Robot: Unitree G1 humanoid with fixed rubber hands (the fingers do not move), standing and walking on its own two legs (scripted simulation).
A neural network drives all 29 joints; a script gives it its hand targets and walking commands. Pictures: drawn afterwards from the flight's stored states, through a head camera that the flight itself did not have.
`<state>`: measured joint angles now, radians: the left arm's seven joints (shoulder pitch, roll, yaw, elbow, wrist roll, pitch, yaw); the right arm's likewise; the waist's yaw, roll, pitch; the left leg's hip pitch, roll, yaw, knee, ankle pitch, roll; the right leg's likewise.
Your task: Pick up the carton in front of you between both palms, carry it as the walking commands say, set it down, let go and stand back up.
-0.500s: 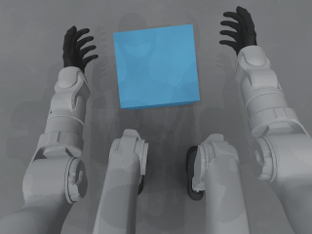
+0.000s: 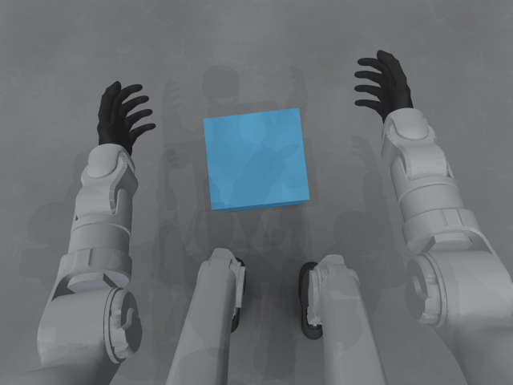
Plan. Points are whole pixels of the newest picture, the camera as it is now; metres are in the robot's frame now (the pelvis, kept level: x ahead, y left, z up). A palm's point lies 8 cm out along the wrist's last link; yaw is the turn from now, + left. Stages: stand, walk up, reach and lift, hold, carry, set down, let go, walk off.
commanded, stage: set down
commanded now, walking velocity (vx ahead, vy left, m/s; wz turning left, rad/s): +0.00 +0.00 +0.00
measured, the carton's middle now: (257, 167) +0.47 +0.05 -0.44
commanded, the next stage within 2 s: let go in 0.14 s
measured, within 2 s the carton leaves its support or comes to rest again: neither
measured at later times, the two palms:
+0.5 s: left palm (48, 175) +0.37 +0.25 +0.03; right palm (471, 161) +0.41 -0.18 +0.02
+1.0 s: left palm out of the picture +0.26 +0.23 +0.14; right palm out of the picture +0.28 -0.23 +0.13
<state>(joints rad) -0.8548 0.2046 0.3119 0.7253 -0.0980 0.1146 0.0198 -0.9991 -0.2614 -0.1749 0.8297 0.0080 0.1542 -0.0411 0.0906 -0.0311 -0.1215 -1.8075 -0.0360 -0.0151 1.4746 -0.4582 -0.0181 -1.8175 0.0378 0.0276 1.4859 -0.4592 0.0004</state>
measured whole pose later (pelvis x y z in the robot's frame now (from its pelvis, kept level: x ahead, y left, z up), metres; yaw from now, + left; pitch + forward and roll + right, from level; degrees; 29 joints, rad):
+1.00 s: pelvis +0.11 +0.00 +0.21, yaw +0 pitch +5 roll +0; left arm 0.24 0.21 0.04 0.44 -0.02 0.01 -0.07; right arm 0.20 -0.21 -0.06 0.47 -0.01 0.01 0.03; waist 0.02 0.01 0.01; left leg -0.26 -0.02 -0.05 0.43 -0.25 0.00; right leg -0.26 0.02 0.02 0.44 -0.26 -0.01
